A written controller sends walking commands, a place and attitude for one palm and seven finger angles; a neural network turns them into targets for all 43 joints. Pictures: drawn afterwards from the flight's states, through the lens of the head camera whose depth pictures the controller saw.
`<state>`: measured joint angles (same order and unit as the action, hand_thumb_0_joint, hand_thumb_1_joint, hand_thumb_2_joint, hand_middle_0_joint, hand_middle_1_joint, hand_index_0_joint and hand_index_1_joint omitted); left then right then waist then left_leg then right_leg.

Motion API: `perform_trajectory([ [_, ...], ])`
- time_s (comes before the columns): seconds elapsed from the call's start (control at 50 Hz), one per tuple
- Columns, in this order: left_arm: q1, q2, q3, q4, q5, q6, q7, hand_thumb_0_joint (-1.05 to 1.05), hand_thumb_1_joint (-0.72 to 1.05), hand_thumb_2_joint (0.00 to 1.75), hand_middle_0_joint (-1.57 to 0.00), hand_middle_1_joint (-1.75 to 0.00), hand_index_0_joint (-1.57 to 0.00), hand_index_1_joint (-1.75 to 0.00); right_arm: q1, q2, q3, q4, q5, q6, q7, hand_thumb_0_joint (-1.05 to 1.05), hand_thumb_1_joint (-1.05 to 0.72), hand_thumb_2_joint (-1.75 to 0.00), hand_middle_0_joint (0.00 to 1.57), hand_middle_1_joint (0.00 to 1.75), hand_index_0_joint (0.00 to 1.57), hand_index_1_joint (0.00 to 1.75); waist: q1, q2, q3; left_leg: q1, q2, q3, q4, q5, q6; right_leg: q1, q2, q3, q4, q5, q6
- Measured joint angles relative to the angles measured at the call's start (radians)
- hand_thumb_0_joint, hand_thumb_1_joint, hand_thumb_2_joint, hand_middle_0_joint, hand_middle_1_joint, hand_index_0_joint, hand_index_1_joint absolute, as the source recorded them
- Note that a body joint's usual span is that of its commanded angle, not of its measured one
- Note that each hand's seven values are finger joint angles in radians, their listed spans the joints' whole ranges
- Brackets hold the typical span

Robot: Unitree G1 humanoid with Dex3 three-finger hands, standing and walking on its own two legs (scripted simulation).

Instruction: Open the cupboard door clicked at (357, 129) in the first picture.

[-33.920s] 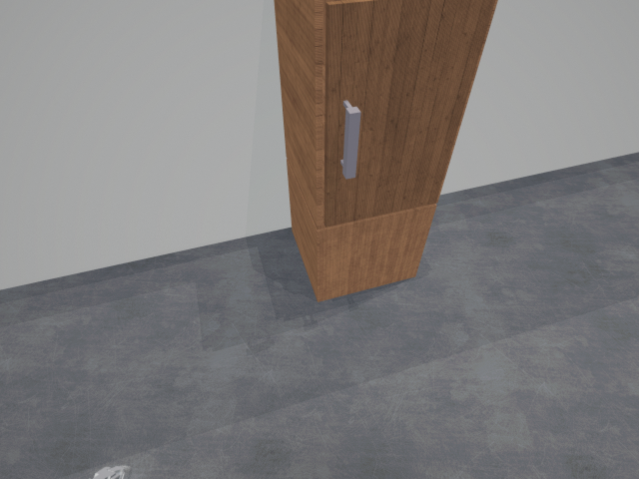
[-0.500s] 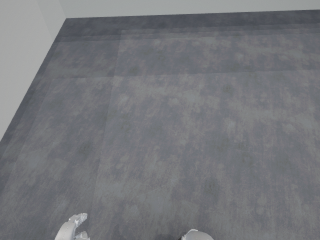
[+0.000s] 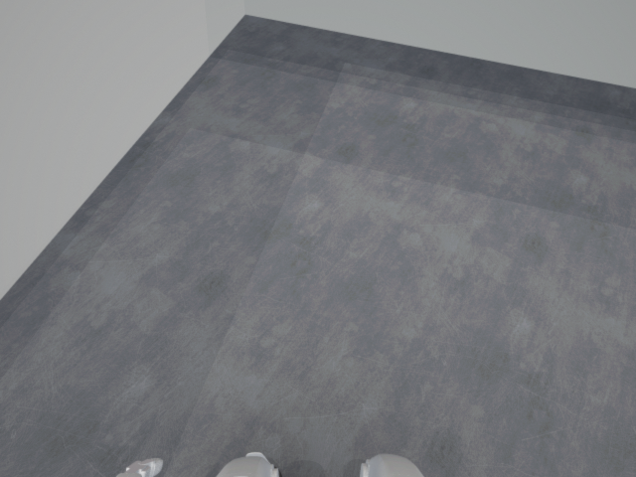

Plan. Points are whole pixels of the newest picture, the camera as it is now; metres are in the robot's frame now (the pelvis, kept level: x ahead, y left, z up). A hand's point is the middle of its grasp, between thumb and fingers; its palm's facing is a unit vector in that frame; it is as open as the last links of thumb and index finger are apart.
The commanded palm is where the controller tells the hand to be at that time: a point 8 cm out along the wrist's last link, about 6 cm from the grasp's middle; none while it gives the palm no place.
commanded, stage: turn to face it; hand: left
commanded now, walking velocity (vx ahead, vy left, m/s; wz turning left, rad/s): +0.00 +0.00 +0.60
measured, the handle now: out of the picture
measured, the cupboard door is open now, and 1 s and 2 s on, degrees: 47 47 47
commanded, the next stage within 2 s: none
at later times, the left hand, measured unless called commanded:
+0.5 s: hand out of the picture +0.01 +0.12 -0.15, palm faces +0.33 -0.91 -0.24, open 7.4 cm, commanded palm none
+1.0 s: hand out of the picture +0.03 +0.13 -0.13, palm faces +0.57 -0.76 -0.31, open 7.4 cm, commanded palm none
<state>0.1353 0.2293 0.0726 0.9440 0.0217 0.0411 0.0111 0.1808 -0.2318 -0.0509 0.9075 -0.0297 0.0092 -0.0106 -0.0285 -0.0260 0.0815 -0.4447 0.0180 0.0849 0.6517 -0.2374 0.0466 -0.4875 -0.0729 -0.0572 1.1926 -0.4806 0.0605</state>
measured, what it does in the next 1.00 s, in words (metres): steps to the right, turning left: right foot, then left foot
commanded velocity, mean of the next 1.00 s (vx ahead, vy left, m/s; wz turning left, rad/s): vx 0.00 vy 0.00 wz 0.60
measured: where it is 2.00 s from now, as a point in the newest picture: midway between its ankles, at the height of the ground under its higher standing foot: outside the picture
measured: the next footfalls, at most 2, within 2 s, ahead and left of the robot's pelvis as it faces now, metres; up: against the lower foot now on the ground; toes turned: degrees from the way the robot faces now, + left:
right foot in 0.22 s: +0.06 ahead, -0.18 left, +0.00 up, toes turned +6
left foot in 0.58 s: +0.03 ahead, +0.06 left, +0.00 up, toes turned +29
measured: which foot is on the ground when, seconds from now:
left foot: down 0.00-0.22, up 0.24-0.56, down 0.58-0.90, up 0.92-1.00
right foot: up 0.00-0.20, down 0.22-0.58, up 0.60-0.90, down 0.92-1.00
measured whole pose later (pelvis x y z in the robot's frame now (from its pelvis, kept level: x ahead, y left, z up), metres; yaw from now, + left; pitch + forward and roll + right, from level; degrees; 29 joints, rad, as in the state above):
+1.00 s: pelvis +0.07 -0.10 +0.01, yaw +37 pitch +1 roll +1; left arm 0.16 0.21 0.04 0.84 0.03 0.00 0.02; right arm 0.15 -0.26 -0.09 0.92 -0.02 0.08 0.01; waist -0.02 0.04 0.10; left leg -0.49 -0.02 -0.05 1.06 -0.50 -0.04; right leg -0.31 -0.08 -0.10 0.63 -0.34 -0.01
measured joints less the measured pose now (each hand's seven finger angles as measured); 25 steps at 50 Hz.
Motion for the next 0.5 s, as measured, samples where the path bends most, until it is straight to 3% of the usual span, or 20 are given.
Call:
perform_trajectory([
  [0.1,0.000,0.011,0.001,-0.035,-0.002,0.001,-0.005,0.00,0.91,0.90,-0.19,-0.30,-0.20,-0.30,-0.002,-0.007,0.001,-0.003,0.001,0.012,0.009,0.00,-0.91,-0.90,0.20,0.30,0.20,0.30,0.015,0.036,-0.002,0.026,-0.007,-0.059,-0.097,0.055,-0.013,-0.002,0.001,0.044,-0.177,0.039,0.009],
  [0.2,0.011,0.015,-0.006,-0.059,-0.005,-0.008,-0.005,0.00,0.91,0.90,-0.19,-0.30,-0.20,-0.30,-0.007,-0.009,-0.013,-0.008,0.003,0.035,0.020,0.00,-0.91,-0.90,0.20,0.30,0.20,0.30,0.009,0.069,-0.007,0.010,-0.012,-0.137,-0.087,0.058,-0.053,0.117,0.033,0.031,-0.474,0.083,0.000],
  [0.22,0.022,0.018,-0.009,-0.068,-0.004,-0.015,-0.005,0.00,0.91,0.90,-0.19,-0.30,-0.20,-0.30,-0.003,-0.008,-0.017,-0.012,0.006,0.042,0.022,0.00,-0.91,-0.90,0.20,0.30,0.21,0.30,0.011,0.063,-0.015,-0.003,-0.023,-0.148,-0.067,0.050,-0.062,0.160,0.031,0.026,-0.570,0.105,-0.009],
  [0.26,0.032,0.008,-0.014,-0.071,0.004,-0.026,0.001,0.00,0.91,0.90,-0.19,-0.30,-0.20,-0.30,-0.013,-0.017,-0.029,-0.008,0.010,0.056,0.024,0.01,-0.91,-0.90,0.20,0.30,0.20,0.30,0.018,0.070,-0.010,-0.048,-0.035,-0.156,0.069,-0.111,-0.070,0.168,0.025,0.006,-0.577,0.154,-0.036],
  [0.32,0.060,-0.018,-0.028,-0.065,0.005,-0.026,0.009,0.00,0.91,0.90,-0.19,-0.30,-0.20,-0.30,-0.031,-0.033,-0.040,0.003,0.009,0.073,0.029,0.01,-0.91,-0.90,0.20,0.30,0.20,0.30,0.018,0.069,-0.002,-0.121,-0.042,-0.117,0.380,-0.207,-0.081,0.203,-0.001,-0.033,-0.587,0.131,-0.057],
  [0.36,0.077,-0.029,-0.033,-0.057,0.006,-0.026,0.011,0.00,0.91,0.90,-0.19,-0.30,-0.20,-0.30,-0.043,-0.033,-0.040,0.003,0.011,0.073,0.034,0.01,-0.91,-0.90,0.20,0.30,0.20,0.30,0.014,0.054,0.004,-0.126,-0.027,-0.082,0.461,-0.197,-0.095,0.233,-0.018,-0.057,-0.622,0.137,-0.060],
  [0.5,0.110,-0.041,-0.042,-0.048,0.009,-0.040,0.002,0.00,0.90,0.90,-0.20,-0.30,-0.21,-0.30,-0.091,-0.022,-0.020,-0.002,0.019,0.068,0.042,0.01,-0.91,-0.90,0.20,0.30,0.20,0.30,0.035,-0.006,0.038,0.021,-0.001,-0.002,0.171,-0.205,-0.099,0.281,-0.073,-0.156,-0.638,0.118,-0.053],
])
